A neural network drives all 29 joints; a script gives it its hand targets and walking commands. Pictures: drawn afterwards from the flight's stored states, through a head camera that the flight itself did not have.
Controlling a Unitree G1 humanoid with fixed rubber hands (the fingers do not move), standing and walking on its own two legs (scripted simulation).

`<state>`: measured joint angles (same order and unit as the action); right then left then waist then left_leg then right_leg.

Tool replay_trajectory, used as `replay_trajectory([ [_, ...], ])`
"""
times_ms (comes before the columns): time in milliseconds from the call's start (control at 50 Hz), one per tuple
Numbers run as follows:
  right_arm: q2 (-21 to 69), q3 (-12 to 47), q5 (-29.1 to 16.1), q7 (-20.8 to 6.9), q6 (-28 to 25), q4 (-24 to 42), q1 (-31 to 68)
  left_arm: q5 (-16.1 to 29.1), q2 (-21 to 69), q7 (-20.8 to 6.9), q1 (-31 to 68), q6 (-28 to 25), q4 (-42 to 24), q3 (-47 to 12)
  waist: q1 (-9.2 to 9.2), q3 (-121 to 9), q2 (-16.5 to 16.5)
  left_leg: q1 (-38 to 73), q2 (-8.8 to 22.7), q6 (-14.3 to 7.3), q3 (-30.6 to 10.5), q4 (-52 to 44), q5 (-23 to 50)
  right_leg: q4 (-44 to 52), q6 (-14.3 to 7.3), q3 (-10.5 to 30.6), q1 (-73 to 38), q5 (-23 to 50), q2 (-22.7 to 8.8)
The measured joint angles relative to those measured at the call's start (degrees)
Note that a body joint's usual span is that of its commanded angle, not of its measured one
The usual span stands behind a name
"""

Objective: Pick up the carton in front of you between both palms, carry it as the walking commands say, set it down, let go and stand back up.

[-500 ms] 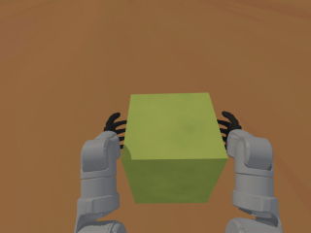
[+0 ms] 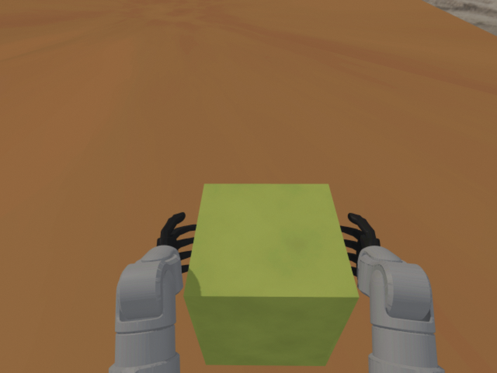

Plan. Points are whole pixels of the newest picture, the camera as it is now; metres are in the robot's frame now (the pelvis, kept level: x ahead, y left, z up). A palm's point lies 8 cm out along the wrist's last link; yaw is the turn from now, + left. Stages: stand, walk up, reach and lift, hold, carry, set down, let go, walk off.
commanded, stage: carry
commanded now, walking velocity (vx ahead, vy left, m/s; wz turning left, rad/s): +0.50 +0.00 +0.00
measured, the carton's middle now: (265, 276) +0.27 +0.00 +0.00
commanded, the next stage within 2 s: none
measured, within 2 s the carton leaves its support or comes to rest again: neither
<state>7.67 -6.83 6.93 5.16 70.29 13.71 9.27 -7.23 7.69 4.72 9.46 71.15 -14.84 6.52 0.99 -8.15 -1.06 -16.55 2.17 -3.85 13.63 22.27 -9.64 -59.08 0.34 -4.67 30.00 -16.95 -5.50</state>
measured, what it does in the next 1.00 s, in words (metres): walks ahead: right foot, then left foot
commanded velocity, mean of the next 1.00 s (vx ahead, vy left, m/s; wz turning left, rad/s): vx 0.12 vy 0.00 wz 0.00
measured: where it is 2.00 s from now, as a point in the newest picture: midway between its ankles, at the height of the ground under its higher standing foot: (261, 347)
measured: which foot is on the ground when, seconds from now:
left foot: down 0.00-0.32, up 0.34-0.64, down 0.66-1.00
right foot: up 0.00-0.28, down 0.30-1.00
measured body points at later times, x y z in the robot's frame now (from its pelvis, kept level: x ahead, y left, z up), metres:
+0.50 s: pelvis +0.29 -0.05 +0.00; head +0.31 -0.07 +0.45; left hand +0.56 +0.11 +0.06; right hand +0.58 -0.19 +0.05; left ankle +0.28 +0.08 -0.69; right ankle +0.34 -0.13 -0.74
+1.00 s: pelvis +0.44 -0.02 -0.01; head +0.42 -0.02 +0.44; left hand +0.71 +0.13 +0.06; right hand +0.71 -0.17 +0.05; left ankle +0.45 +0.07 -0.74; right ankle +0.34 -0.13 -0.74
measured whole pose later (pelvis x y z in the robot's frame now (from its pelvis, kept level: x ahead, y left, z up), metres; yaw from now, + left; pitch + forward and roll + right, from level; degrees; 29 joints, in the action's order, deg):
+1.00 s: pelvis +0.44 -0.02 -0.01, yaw +0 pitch +4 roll +1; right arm 7.5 -6.6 7.5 4.4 66.5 12.8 8.4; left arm -7.5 7.6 4.2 8.8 67.0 -13.3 6.0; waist 0.3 -8.1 -0.7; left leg -20.3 3.2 -1.9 12.1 32.2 -15.3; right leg -29.9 2.1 -9.9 9.0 -23.4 -4.9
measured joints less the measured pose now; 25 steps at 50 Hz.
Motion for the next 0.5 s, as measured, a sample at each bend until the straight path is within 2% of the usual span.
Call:
replay_trajectory([
  [80,-0.1,0.2,-0.4,0.0,-1.0,2.3,-0.7,0.1,-0.1,0.0,-0.3,-1.0,-1.8,-0.8,0.27,0.0,0.6,6.1,-0.5,0.7,-0.5,-5.4,-0.9,12.3,1.1,-0.8,4.7,6.4,-1.4],
  [160,-0.1,0.7,-0.5,0.0,-0.9,3.9,-0.6,0.3,-0.1,0.0,-0.8,-1.0,-3.9,-0.9,0.01,-0.8,0.7,12.3,-0.4,2.4,-0.9,-8.5,-3.6,22.9,1.2,-2.3,4.8,12.3,-1.5],
  [260,0.0,1.2,-0.1,0.0,0.2,3.5,-0.1,0.5,-0.2,0.0,-1.3,-0.3,-4.2,-0.4,0.02,-2.0,0.9,19.2,0.4,5.4,-1.6,-7.3,-10.6,30.9,-0.1,-5.7,0.1,13.6,-0.1],
  [300,-0.1,0.8,0.1,0.0,0.6,3.2,0.3,0.6,-0.1,0.0,-0.7,-0.3,-3.3,-0.3,-0.11,-1.9,1.7,19.4,2.1,6.7,-2.5,-0.7,-16.1,33.0,-1.7,-7.7,-3.2,14.3,1.1],
  [320,-0.5,0.4,0.0,-0.1,0.5,2.6,0.6,0.4,0.0,-0.1,-0.2,-1.0,-1.7,-0.6,-0.49,-1.6,3.1,16.8,4.0,6.8,-3.3,6.7,-17.4,30.4,-3.1,-8.6,-2.9,13.7,1.8],
  [340,-1.0,-0.1,-0.1,-0.1,0.4,1.8,0.7,0.2,0.1,-0.1,0.5,-1.6,0.0,-0.9,-0.97,-1.0,3.6,12.6,4.4,6.8,-5.5,16.3,-17.3,28.2,-4.1,-9.1,-2.8,11.5,1.9],
  [380,-1.4,-0.6,-0.2,-0.1,0.4,0.7,0.8,0.0,0.2,-0.1,1.0,-2.0,2.1,-1.2,-1.39,1.1,3.2,3.4,2.7,6.2,-9.1,33.2,-18.2,28.4,-5.0,-9.4,-4.5,8.5,1.6],
  [400,-1.1,-0.7,-0.1,-0.1,0.3,0.5,0.7,0.0,0.1,-0.1,0.7,-2.2,2.2,-1.2,-1.41,2.1,3.0,-0.5,2.0,5.8,-9.6,37.8,-17.9,29.9,-4.4,-9.4,-5.9,8.4,1.5],
  [440,0.0,-0.8,0.4,-0.1,-0.3,1.0,0.3,0.4,0.0,-0.1,-0.4,-2.6,1.0,-0.8,-1.47,3.9,2.8,-6.2,1.7,5.2,-9.3,38.2,-15.6,33.6,-3.8,-9.4,-8.9,9.0,1.6],
  [500,0.0,0.8,0.5,-0.1,-1.6,2.8,-0.5,1.2,-0.1,-0.1,-1.7,-3.9,-1.4,-0.6,-1.83,5.7,2.7,-10.4,1.7,5.1,-8.3,28.1,-12.9,37.6,-4.0,-9.0,-12.6,8.9,1.9],
])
